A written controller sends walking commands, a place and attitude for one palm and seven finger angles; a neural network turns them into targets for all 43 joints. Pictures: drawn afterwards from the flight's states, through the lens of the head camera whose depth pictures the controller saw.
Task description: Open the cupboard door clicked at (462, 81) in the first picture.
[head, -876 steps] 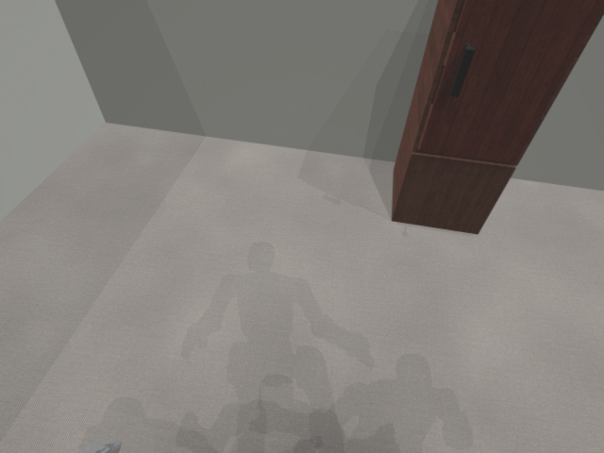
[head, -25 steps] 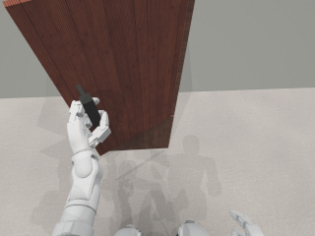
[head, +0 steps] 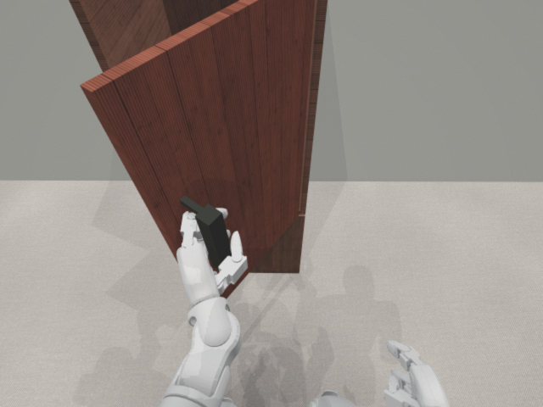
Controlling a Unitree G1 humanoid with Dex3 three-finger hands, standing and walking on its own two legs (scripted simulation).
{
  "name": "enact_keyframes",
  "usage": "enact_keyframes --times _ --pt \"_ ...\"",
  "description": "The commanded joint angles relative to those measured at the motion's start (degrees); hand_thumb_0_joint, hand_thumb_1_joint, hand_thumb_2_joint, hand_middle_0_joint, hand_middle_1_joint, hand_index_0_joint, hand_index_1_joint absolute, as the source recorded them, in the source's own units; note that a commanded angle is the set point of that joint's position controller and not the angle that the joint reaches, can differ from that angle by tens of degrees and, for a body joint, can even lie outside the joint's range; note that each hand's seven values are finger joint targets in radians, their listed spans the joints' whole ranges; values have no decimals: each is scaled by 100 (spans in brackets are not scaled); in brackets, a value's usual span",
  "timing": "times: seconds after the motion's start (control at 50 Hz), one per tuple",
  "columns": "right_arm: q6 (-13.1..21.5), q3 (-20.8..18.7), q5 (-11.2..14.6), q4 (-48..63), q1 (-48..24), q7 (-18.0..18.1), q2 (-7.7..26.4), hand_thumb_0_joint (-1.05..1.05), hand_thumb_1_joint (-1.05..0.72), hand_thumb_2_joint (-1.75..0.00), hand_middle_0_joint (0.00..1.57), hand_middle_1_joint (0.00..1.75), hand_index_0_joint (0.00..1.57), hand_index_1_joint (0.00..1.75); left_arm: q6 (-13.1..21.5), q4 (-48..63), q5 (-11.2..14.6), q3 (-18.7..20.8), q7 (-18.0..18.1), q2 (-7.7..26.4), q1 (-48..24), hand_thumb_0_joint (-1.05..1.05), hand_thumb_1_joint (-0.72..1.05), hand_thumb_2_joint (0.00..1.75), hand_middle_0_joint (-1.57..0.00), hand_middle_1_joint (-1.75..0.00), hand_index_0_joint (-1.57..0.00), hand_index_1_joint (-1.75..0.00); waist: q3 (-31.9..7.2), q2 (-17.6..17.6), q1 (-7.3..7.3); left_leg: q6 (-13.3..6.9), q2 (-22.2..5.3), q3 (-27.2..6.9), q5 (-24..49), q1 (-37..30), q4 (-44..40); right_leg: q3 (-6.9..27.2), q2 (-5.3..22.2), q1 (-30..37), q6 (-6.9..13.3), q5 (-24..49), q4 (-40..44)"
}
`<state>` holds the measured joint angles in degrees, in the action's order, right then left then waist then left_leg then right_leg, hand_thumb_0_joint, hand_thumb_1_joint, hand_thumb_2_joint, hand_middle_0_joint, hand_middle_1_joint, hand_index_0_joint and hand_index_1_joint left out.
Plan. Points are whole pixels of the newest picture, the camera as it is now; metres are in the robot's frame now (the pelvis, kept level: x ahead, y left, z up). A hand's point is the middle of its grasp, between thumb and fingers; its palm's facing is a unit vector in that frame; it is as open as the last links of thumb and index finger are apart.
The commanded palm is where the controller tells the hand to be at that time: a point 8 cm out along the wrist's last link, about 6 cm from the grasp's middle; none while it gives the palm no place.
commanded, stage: open thumb and fingers to let go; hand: left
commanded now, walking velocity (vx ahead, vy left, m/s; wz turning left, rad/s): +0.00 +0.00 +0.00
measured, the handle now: (206, 235) +0.36 +0.12 +0.05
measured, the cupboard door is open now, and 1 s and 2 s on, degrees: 54 56 55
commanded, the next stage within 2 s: slide the hand sideways off the handle in 0.72 s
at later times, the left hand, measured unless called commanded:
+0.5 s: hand (228, 253) +0.33 +0.08 +0.04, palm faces +0.40 -0.91 -0.01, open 13.5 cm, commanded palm +0.28 +0.12 +0.04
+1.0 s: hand (228, 279) +0.29 +0.08 +0.04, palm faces -0.11 -0.99 -0.12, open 16.0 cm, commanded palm +0.28 +0.12 +0.04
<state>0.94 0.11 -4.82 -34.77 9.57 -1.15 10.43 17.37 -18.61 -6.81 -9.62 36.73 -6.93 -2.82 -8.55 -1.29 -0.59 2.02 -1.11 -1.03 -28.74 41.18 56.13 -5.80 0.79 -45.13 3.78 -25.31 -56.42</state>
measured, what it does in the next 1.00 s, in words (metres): stands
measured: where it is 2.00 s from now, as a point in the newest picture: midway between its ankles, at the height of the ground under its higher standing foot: outside the picture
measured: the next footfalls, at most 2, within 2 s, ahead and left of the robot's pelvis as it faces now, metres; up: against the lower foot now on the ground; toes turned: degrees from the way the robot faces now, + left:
none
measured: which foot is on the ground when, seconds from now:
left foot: down 0.00-1.00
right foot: down 0.00-1.00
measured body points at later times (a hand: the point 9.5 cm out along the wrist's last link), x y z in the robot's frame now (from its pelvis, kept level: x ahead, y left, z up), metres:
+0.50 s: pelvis -0.01 +0.00 +0.00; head +0.04 -0.02 +0.44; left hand +0.30 +0.13 +0.05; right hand +0.14 -0.23 -0.12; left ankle -0.01 +0.14 -0.68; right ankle +0.02 -0.08 -0.68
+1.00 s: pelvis -0.02 +0.04 -0.01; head +0.04 +0.03 +0.44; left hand +0.29 +0.13 +0.05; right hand +0.14 -0.19 -0.12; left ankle -0.01 +0.14 -0.68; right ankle +0.02 -0.08 -0.68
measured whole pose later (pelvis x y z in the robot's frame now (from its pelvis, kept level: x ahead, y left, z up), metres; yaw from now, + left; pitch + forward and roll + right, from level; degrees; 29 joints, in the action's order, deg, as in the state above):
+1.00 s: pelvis -0.02 +0.04 -0.01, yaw +0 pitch +13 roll -1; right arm 1.9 0.1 -2.5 -32.8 12.5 -0.6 11.7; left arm 24.0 -20.7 -3.9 -13.6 10.7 2.5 -5.8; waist -7.0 -2.1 0.1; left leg -1.0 0.6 0.1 -29.2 44.5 60.7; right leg -4.5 2.4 -47.5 1.2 -24.2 -58.8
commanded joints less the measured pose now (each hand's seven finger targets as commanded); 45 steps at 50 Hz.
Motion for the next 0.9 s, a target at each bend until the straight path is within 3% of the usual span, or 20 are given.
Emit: enact_keyframes --times 0.0,0.08,0.14,0.16,0.28,0.32,0.38,0.46,0.5,0.6,0.64,0.68,0.8,0.82,0.84,0.86,0.88 --pt "311 -170 -16 725 -296 92 390 0 -90 -90 20 30 20 30 440 1138 -87 284 55 -67 -1439 0 48 72 -37 -130 -37 -130 -1538 699 -57 -192 302 112 1101 134 -422 961 278 1885 -364 1454 1231" --pt "310 -220 -28 680 -217 109 422 0 -90 -90 20 30 20 30 532 1068 -76 239 -103 -54 -1454 0 20 60 -35 -127 -35 -127 -1618 841 -137 -198 279 111 1116 206 -380 1031 329 1978 -419 1704 1210" --pt "306 -238 -26 691 -205 116 432 0 -90 -90 20 30 20 30 596 1099 -41 294 -167 8 -1363 0 -1 51 -33 -125 -33 -125 -1688 802 -90 -190 289 102 1075 289 -368 1130 372 2092 -436 1724 1228" --pt "304 -245 -7 711 -220 126 452 0 -90 -90 20 30 20 30 618 1119 -37 369 -184 139 -1430 0 -8 48 -33 -124 -33 -124 -1670 875 -113 -195 285 87 1027 336 -359 1182 390 2086 -441 1613 1265" --pt "313 -244 10 676 -280 173 483 0 -90 -90 20 30 20 30 719 896 165 505 -274 210 -1650 0 -50 30 -30 -120 -30 -120 -1447 929 -129 -209 294 79 733 448 -371 1324 427 1941 -463 937 1459" --pt "317 -237 10 653 -271 170 487 0 -90 -90 20 30 20 30 737 785 169 500 -257 182 -1731 0 -50 30 -30 -120 -30 -120 -1406 905 -132 -218 293 87 715 407 -393 1238 391 1834 -427 791 1435" --pt "326 -245 -1 660 -261 152 500 0 -90 -90 20 30 20 30 763 723 112 414 -201 98 -1896 0 -50 30 -27 -105 -27 -105 -1467 716 -134 -233 291 112 738 316 -408 1078 315 1653 -365 601 1344" --pt "314 -270 -7 691 -191 121 522 0 -90 -90 20 30 20 30 740 644 42 431 -141 76 -1713 0 -50 30 -24 -85 -24 -85 -1718 771 -75 -240 279 124 994 209 -448 846 219 1732 -314 991 1144" --pt "319 -257 -15 685 -179 110 519 0 -90 -90 20 30 20 30 715 562 32 319 -109 -64 -1896 0 -50 30 -22 -75 -22 -75 -1535 732 -119 -246 279 136 931 187 -480 755 186 1562 -304 859 1134" --pt "304 -249 -31 706 -170 103 544 0 -90 -90 20 30 20 30 663 475 -14 319 -20 -112 -1968 0 -50 30 -18 -50 -18 -50 -1491 742 -105 -248 252 111 1019 96 -542 549 88 1404 -253 917 1002" --pt "304 -252 -44 701 -166 92 532 0 -90 -90 20 30 20 30 662 500 -86 231 28 -215 -2048 0 -50 30 -17 -40 -17 -40 -1504 517 -98 -236 233 116 1096 -29 -567 454 46 1270 -213 979 911" --pt "307 -249 -47 715 -132 67 534 0 -90 -90 20 30 20 30 632 502 -131 178 57 -273 -2009 0 -50 30 -15 -30 -15 -30 -1569 511 -76 -225 215 89 1225 -84 -587 360 19 1247 -186 1090 825" --pt "331 -240 -43 702 -158 8 528 0 -90 -90 20 30 20 30 549 514 -191 -131 133 -649 -2207 0 -50 30 -15 -30 -15 -30 -1540 427 -128 -187 167 12 1346 -235 -596 193 -42 953 -144 1041 662" --pt "305 -271 -17 584 278 10 739 0 -90 -90 20 30 20 30 730 653 -814 -1339 -1044 -160 -1939 0 -50 30 -15 -30 -15 -30 -1372 691 -587 -287 134 9 1400 -372 -417 353 1 781 -152 1488 632" --pt "324 -303 49 741 307 34 712 0 -90 -90 20 30 20 30 969 970 -602 -942 -1671 227 -2153 0 -50 30 -15 -30 -15 -30 -1656 524 -439 -311 159 7 1551 -341 -355 384 50 953 -117 1753 540" --pt "304 -309 57 805 329 61 754 0 -90 -90 20 30 20 30 1127 1130 -527 -847 -2064 472 -2244 0 -50 30 -15 -30 -15 -30 -1951 366 -368 -312 175 -2 1681 -425 -339 423 61 1094 -93 1910 418" --pt "313 -303 97 844 285 81 725 0 -90 -90 20 30 20 30 1212 1271 -437 -920 -2395 504 -2286 0 -50 30 -15 -30 -15 -30 -1997 173 -336 -300 180 -12 1632 -510 -356 434 64 1087 -96 1863 420"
